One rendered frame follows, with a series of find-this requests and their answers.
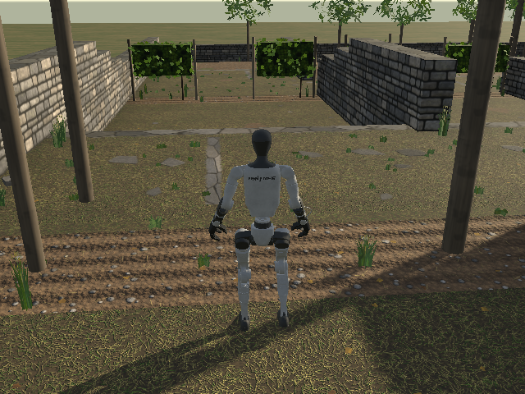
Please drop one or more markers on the robot right forearm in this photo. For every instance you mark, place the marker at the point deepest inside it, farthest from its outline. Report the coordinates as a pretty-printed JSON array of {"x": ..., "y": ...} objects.
[{"x": 300, "y": 213}]

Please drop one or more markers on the robot right hand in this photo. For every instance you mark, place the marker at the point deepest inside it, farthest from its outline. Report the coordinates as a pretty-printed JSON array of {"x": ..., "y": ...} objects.
[{"x": 297, "y": 226}]

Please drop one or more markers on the robot right upper arm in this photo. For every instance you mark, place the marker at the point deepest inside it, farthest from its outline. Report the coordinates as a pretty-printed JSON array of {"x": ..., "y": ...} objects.
[{"x": 287, "y": 172}]

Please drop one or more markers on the robot left hand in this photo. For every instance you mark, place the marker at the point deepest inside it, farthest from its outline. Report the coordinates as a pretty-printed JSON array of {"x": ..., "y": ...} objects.
[{"x": 212, "y": 230}]

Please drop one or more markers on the robot left thigh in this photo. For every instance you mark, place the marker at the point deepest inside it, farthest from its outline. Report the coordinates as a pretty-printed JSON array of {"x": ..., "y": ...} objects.
[{"x": 242, "y": 249}]

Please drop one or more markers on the robot torso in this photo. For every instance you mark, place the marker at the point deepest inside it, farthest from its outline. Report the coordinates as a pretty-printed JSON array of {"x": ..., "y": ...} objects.
[{"x": 262, "y": 197}]

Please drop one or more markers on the robot left forearm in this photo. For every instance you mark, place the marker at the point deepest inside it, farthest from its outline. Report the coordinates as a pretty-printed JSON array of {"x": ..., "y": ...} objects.
[{"x": 219, "y": 215}]

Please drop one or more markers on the robot left upper arm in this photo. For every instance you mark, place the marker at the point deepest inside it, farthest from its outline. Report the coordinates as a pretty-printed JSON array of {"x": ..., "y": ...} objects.
[{"x": 231, "y": 186}]

